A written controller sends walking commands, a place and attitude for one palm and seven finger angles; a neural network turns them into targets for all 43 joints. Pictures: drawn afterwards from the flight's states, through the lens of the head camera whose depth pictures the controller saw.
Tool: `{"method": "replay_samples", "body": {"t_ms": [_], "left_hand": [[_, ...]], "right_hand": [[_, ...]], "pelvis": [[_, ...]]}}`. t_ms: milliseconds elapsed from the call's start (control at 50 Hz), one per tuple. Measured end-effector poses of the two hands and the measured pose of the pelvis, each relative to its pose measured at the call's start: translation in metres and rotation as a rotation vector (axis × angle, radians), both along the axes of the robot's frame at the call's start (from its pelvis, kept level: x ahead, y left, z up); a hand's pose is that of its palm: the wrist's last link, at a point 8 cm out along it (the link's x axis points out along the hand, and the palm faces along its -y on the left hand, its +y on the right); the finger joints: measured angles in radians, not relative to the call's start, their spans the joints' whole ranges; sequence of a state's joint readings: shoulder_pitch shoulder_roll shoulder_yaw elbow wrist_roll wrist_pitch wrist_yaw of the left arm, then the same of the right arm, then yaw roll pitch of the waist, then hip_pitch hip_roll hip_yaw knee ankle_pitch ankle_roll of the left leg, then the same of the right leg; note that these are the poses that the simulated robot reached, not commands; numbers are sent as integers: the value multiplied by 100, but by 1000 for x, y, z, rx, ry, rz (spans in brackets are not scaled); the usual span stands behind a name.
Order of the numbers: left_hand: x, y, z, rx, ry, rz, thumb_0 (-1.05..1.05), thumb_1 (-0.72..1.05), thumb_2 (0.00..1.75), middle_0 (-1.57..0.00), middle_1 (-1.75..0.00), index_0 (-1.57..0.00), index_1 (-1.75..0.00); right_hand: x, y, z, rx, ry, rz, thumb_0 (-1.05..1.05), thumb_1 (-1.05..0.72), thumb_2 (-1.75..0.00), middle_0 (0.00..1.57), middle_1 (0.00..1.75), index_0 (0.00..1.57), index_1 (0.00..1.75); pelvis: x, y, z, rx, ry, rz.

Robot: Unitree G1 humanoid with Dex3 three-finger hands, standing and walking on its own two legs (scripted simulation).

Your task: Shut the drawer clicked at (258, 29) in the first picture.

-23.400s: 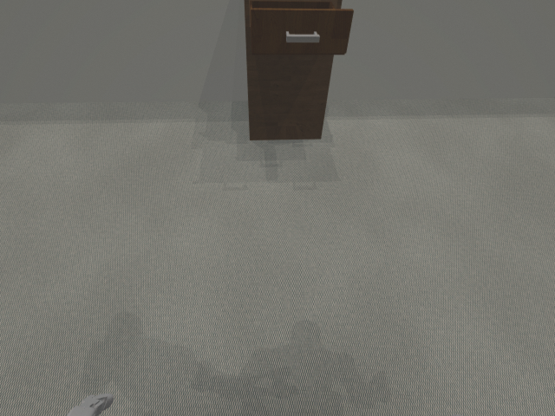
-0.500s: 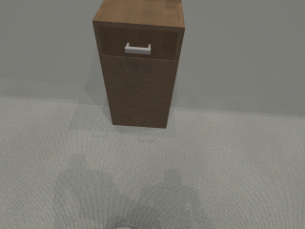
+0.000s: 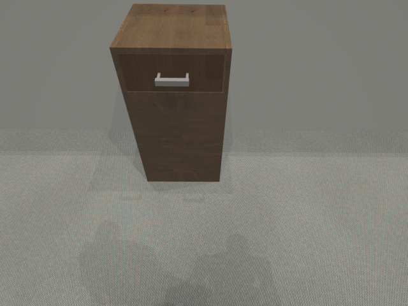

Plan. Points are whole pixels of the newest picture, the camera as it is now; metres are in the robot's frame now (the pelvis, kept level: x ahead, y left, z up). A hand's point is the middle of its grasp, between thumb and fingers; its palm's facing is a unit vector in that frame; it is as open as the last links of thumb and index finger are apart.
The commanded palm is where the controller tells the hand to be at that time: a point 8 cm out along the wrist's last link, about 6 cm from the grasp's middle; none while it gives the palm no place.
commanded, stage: let the arm hang, fingers relaxed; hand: left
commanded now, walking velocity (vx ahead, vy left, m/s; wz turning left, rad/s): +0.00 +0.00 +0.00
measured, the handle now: (172, 78) +0.88 +0.16 -0.04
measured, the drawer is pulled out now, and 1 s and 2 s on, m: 0.00 0.00 0.00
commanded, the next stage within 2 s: look to check the result in 0.12 s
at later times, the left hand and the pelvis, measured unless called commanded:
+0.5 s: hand out of the picture +0.00 +0.19 -0.17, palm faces +0.02 -0.97 -0.23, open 7.4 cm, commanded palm none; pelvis +0.01 +0.01 +0.00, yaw +0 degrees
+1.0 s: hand out of the picture +0.02 +0.20 -0.17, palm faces +0.00 -0.97 -0.23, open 7.4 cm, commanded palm none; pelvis +0.01 +0.00 +0.00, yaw -1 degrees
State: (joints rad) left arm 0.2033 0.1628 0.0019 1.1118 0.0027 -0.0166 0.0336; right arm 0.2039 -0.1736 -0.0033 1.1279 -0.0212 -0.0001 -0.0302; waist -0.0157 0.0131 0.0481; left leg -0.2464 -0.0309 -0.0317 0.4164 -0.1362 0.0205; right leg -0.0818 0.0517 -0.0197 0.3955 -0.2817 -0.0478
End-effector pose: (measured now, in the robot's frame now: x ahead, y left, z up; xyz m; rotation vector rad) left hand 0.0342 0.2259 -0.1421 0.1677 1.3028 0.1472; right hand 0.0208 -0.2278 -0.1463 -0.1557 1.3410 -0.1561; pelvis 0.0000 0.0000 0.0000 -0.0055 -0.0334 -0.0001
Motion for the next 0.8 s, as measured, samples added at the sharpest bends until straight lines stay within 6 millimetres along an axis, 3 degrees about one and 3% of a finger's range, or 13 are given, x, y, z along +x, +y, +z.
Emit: {"method": "replay_samples", "body": {"t_ms": [120,480,800], "left_hand": [[0,0,-2,-3,15,5,0,92,90,-20,-30,-20,-31],[-37,16,2,24,128,33,0,91,90,-20,-30,-20,-30],[-24,16,2,24,87,16,0,91,90,-20,-30,-20,-30]], "right_hand": [[-2,-2,2,-13,13,-8,0,-90,-90,20,30,20,30],[-11,0,1,-14,57,-13,0,-90,-90,20,30,20,30],[-1,-4,3,-21,20,-12,0,-90,-90,20,30,20,30]], "pelvis": [[3,0,0,-1,2,-2],[6,5,2,1,-1,-8],[6,5,2,4,-3,-13]]}}
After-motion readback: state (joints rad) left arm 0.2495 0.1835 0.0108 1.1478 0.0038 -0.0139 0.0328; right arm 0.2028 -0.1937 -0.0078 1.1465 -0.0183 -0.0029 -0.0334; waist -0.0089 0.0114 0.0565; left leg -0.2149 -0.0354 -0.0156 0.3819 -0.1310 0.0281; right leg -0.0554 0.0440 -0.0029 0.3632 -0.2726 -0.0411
